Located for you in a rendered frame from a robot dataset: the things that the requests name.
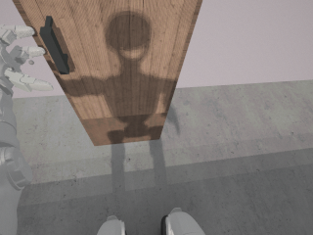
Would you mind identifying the handle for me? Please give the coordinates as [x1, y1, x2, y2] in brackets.
[39, 16, 69, 74]

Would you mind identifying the robot left forearm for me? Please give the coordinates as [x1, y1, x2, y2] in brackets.
[0, 79, 21, 150]

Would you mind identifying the cupboard door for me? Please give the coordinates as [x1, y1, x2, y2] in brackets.
[19, 0, 198, 119]

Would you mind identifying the left robot hand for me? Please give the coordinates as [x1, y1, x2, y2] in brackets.
[0, 23, 54, 93]

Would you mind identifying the right robot shin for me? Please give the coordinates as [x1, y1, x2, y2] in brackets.
[166, 208, 182, 235]

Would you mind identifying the robot shin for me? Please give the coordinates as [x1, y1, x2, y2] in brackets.
[166, 208, 182, 235]
[107, 215, 117, 221]

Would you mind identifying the left robot shin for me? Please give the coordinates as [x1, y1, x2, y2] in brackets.
[107, 215, 117, 221]

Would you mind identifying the robot left upper arm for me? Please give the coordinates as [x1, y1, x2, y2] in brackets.
[0, 146, 33, 235]

